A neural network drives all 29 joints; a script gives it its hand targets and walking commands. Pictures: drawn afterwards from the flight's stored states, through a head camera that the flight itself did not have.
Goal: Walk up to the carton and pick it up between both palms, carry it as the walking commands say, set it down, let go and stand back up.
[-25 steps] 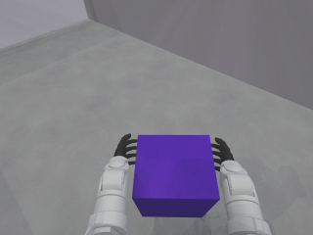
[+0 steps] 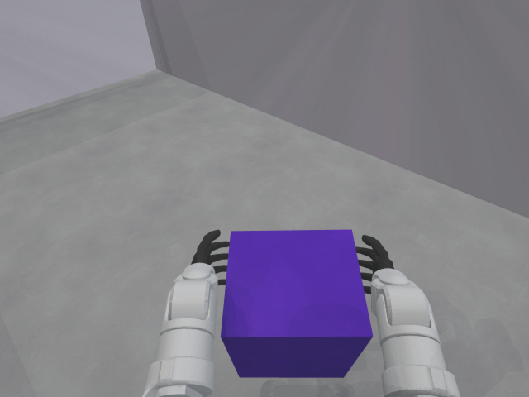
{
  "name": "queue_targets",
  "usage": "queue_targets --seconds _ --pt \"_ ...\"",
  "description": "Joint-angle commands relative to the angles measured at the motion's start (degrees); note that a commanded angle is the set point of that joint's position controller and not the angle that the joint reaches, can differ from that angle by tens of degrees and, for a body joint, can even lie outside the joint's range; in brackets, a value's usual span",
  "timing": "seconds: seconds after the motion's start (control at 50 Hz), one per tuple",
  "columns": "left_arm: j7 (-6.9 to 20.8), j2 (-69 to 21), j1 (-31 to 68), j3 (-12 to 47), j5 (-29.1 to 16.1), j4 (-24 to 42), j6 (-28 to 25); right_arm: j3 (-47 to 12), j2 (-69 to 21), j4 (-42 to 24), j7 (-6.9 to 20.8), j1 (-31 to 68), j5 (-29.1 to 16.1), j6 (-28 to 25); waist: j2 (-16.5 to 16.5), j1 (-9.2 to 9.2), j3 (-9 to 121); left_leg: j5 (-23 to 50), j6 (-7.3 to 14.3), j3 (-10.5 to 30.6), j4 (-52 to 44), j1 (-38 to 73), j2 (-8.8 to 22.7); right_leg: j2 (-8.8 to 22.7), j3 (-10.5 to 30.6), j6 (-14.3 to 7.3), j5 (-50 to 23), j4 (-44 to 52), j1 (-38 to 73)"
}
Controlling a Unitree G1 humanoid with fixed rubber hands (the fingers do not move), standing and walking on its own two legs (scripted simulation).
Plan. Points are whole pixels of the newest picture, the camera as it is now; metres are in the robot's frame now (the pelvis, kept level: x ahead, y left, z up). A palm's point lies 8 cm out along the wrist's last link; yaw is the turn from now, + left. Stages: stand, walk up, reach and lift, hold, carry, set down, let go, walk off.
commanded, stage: reach and lift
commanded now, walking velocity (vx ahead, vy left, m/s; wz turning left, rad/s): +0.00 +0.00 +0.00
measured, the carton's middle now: (291, 309) +0.29 +0.00 -0.03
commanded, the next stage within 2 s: hold in 0.78 s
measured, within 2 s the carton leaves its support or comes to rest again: neither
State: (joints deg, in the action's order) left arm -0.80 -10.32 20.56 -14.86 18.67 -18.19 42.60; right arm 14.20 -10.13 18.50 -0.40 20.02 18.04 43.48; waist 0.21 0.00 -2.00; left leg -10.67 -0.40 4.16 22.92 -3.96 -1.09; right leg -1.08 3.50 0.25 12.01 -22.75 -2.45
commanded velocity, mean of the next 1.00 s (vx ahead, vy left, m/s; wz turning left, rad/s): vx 0.00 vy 0.00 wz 0.00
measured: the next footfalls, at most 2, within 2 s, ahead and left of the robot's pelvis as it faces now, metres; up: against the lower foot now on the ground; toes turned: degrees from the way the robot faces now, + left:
right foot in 1.96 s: -0.06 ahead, -0.11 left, +0.00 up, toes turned -19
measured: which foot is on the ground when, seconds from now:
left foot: down 0.00-1.00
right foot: down 0.00-1.00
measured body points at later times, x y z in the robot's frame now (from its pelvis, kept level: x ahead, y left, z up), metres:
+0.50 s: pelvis +0.00 +0.00 +0.00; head -0.03 +0.00 +0.45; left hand +0.32 +0.14 +0.05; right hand +0.31 -0.14 +0.04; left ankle +0.03 +0.12 -0.74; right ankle +0.02 -0.12 -0.74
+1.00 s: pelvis +0.00 +0.00 +0.00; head -0.04 +0.00 +0.45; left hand +0.30 +0.14 +0.04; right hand +0.30 -0.14 +0.03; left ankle +0.03 +0.12 -0.74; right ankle +0.02 -0.12 -0.74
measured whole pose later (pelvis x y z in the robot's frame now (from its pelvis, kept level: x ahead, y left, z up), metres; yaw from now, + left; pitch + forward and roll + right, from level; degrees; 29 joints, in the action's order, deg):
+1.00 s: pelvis +0.00 +0.00 +0.00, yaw +0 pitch -8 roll +0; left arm -0.8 -8.5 14.2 -8.9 15.2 -13.1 44.0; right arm 9.0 -8.5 13.4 -1.3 13.9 15.8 45.2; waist 0.1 0.3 -1.9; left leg -10.4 -0.5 4.4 21.8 -3.3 -1.1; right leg -1.1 3.4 0.1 12.2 -22.4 -2.1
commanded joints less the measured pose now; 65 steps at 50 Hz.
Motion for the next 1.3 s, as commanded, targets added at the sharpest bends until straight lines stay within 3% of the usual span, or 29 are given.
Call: queue_targets --seconds 0.0,0.24,0.66,0.9,1.28 --pt "15.1 -54.4 29.3 29.0 -15.7 1.0 -1.8 -27.5 -53.0 -3.1 14.0 32.8 -15.2 -3.2 -0.2 0.02 13.6 4.1 0.1 -0.1 -3.4 3.9 -3.7 -3.2 0.4 -0.3 -4.5 4.3 -0.2" --pt "14.6 -55.9 30.1 29.4 -15.7 0.6 -2.2 -27.6 -52.1 -3.8 14.6 34.3 -14.9 -3.9 0.3 0.03 15.6 5.0 -0.2 0.3 -3.6 5.2 -3.5 -3.7 0.0 -0.6 -4.1 3.8 -0.4" --pt "14.1 -53.5 20.0 33.5 -17.7 7.7 -1.2 -32.7 -52.0 -10.9 13.4 24.8 -17.3 -2.6 -0.5 0.55 16.4 14.1 0.1 0.6 -3.4 7.0 -4.1 -3.7 1.0 0.2 -13.2 3.9 2.1" --pt "14.1 -52.1 18.5 34.7 -18.6 9.6 -0.9 -33.7 -51.7 -12.5 12.8 23.1 -17.9 -2.2 -0.7 0.37 14.3 9.9 0.5 0.6 -3.3 5.2 -4.1 -3.3 1.1 0.2 -9.5 4.1 0.8" --pt "15.0 -53.7 23.2 32.9 -18.0 5.2 -1.2 -31.7 -53.1 -8.5 13.8 27.8 -17.2 -2.5 -0.3 0.47 13.4 3.0 0.7 0.4 -3.5 4.1 -3.5 -3.1 0.5 -0.4 -2.4 3.9 -1.7"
